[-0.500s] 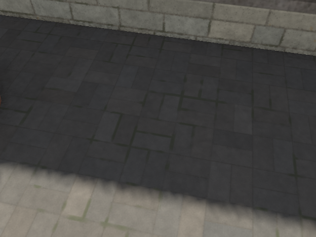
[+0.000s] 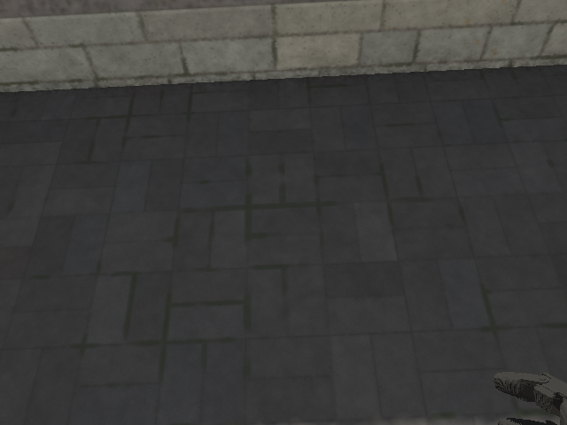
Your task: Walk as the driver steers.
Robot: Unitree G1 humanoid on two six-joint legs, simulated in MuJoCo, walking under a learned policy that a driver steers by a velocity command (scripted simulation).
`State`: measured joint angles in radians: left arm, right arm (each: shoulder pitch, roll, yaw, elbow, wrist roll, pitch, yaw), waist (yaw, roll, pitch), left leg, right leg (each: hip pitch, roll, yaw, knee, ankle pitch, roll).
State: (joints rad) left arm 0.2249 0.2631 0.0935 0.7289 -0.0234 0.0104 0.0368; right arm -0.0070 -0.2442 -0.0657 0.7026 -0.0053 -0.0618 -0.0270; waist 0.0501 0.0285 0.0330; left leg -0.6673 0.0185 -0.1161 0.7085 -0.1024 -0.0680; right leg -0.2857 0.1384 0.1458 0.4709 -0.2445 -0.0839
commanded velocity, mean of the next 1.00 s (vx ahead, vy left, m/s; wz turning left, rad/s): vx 0.03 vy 0.00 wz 0.03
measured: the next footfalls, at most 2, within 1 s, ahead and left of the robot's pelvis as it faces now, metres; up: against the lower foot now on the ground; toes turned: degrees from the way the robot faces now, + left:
left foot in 0.10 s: +0.20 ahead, +0.13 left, +0.00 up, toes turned -9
right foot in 0.44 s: +0.09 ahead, -0.12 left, +0.00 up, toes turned -7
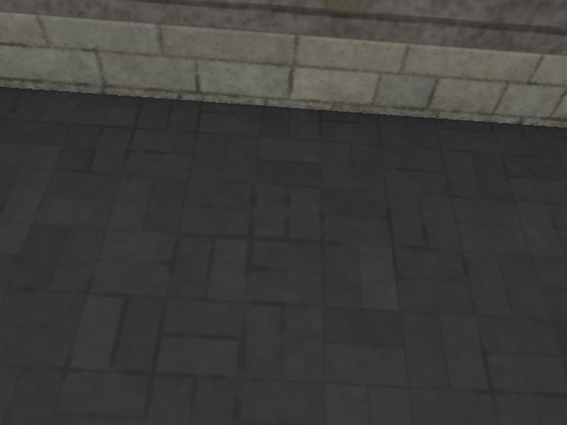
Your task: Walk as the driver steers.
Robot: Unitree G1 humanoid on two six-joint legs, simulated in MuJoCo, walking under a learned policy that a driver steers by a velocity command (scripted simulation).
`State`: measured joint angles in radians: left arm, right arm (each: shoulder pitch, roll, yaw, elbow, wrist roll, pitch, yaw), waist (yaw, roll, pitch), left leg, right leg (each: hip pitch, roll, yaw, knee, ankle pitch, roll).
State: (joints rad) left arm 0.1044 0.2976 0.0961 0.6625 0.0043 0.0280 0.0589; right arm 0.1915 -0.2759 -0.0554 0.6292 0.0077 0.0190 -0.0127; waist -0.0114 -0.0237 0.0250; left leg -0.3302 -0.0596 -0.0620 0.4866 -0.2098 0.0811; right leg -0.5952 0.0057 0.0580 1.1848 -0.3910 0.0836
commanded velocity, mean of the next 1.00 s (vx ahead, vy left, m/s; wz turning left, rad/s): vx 0.37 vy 0.00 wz -0.12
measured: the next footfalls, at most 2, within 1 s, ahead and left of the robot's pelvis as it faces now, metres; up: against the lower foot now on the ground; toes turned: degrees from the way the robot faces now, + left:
right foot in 0.34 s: +0.11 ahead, -0.14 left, +0.00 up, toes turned +10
left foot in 0.72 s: +0.34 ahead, +0.12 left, +0.00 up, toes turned -5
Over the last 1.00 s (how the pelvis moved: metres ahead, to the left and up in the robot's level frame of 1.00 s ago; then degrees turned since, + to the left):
0.08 0.05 0.00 6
